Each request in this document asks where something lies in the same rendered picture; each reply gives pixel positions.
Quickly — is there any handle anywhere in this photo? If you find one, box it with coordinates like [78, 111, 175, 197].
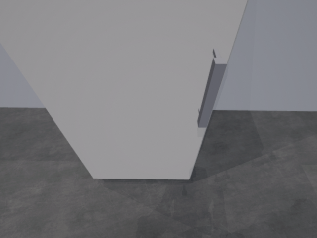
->
[197, 48, 227, 128]

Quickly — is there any fridge door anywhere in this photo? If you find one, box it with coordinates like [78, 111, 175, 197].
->
[0, 0, 248, 180]

